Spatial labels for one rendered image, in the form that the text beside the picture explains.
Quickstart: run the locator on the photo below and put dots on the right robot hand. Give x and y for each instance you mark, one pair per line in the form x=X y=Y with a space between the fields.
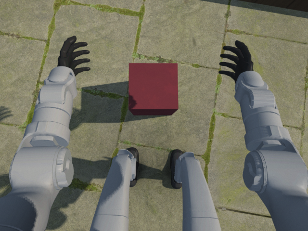
x=243 y=60

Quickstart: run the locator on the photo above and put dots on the right robot forearm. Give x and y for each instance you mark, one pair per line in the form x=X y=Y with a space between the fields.
x=261 y=117

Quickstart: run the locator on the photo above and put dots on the left robot hand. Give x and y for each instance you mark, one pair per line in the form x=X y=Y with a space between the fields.
x=67 y=55

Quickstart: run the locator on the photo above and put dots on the left robot forearm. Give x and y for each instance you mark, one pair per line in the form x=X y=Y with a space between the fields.
x=52 y=113

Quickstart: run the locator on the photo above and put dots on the carton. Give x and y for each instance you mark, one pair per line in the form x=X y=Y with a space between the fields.
x=153 y=89

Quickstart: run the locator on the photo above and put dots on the robot right shin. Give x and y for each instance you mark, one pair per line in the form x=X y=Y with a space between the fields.
x=189 y=154

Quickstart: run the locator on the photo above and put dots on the robot right upper arm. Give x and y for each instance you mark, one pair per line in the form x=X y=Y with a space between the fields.
x=280 y=180

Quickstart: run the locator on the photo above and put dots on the robot right foot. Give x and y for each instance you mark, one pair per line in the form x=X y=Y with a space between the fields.
x=174 y=156

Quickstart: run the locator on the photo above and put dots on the robot left upper arm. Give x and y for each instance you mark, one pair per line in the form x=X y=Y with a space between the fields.
x=38 y=174

